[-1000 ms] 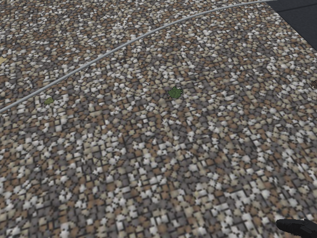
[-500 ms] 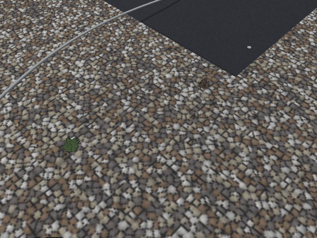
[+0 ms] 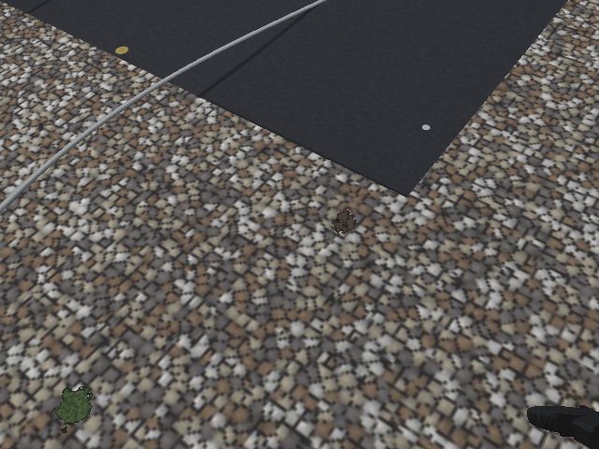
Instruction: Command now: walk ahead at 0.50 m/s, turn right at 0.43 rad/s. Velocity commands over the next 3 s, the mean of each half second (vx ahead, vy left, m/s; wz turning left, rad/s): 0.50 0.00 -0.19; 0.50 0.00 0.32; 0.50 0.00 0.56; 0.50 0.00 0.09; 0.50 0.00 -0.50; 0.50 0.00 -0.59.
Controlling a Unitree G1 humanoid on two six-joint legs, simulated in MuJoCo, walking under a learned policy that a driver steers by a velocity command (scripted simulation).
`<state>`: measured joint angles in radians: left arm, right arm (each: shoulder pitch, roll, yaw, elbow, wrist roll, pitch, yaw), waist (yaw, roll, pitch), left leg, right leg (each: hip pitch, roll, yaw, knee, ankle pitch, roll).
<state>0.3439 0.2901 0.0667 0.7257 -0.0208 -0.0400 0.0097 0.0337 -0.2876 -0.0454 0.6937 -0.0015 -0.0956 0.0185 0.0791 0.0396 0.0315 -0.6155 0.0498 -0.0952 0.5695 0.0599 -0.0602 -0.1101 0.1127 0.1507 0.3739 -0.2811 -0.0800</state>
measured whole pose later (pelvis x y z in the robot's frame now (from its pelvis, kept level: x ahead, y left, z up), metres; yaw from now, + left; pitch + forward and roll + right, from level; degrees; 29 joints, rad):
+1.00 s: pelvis +0.54 -0.02 +0.00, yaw +9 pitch +1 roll -3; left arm 0.32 0.28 0.07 0.85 0.01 -0.09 0.00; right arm 0.14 -0.29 -0.06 0.74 0.02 -0.02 0.03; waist 0.07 0.04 0.03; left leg -0.68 0.11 -0.04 0.75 0.01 0.00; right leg 0.03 0.03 -0.21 0.22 -0.26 -0.02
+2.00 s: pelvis +1.06 +0.17 +0.00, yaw +26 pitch +2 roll -1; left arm 0.41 0.28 0.06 0.84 -0.03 -0.05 0.00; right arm 0.05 -0.27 -0.03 0.63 0.01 -0.09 0.02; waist 0.12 0.02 0.03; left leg -0.52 0.02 -0.09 0.56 -0.08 -0.03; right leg -0.11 0.06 0.13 0.33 -0.26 -0.03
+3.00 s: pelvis +1.58 +0.28 -0.01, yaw -9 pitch +2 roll -1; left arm 0.37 0.30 0.07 0.72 -0.02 -0.03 0.01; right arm 0.02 -0.29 -0.03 0.68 0.00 -0.10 0.03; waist 0.09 0.04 0.02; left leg -0.55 0.02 -0.10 0.51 0.02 -0.05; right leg -0.09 0.11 0.19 0.42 -0.35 -0.06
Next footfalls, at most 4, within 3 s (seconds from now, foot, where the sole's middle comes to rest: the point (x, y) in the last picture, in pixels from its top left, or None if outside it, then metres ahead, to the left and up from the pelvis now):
0.10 left None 0.24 0.14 -0.78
0.62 right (409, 437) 0.50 -0.13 -0.78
1.14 left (292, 324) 0.76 0.15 -0.78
1.62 right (331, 221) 1.10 0.06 -0.78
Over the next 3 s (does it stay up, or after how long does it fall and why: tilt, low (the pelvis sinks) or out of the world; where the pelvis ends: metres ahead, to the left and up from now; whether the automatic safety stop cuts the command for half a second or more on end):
stays up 1.58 0.28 -0.01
